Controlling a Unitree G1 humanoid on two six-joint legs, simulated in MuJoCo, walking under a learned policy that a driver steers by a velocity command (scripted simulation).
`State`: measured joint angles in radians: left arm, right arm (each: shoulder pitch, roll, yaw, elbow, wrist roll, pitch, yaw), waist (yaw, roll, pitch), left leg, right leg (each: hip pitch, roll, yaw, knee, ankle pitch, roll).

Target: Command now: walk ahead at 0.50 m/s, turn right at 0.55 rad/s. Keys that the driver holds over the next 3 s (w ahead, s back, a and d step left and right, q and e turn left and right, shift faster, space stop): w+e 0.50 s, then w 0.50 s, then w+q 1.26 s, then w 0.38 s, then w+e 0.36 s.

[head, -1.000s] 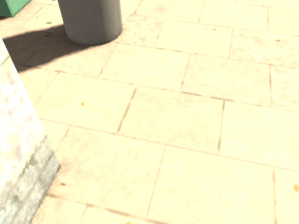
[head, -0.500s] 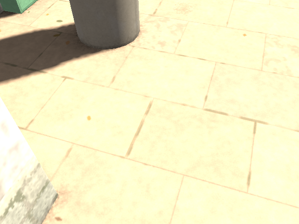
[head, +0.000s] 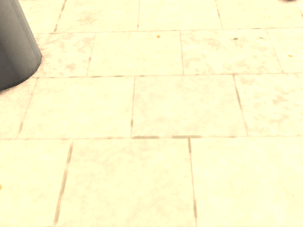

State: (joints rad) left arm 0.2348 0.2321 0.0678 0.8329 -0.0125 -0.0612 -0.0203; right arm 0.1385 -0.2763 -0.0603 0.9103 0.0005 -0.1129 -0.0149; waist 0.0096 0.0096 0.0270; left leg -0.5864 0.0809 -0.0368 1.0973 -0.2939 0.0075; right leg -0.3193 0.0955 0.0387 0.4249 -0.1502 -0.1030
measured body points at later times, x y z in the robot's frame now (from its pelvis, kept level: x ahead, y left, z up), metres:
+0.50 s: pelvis +0.28 +0.02 +0.00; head +0.31 +0.02 +0.45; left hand +0.44 +0.26 -0.12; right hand +0.34 -0.27 -0.11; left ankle +0.34 +0.11 -0.74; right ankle +0.20 -0.09 -0.65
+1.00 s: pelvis +0.52 -0.14 +0.00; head +0.54 -0.16 +0.45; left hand +0.74 +0.06 -0.10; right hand +0.48 -0.43 -0.13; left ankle +0.55 +0.03 -0.65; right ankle +0.52 -0.22 -0.74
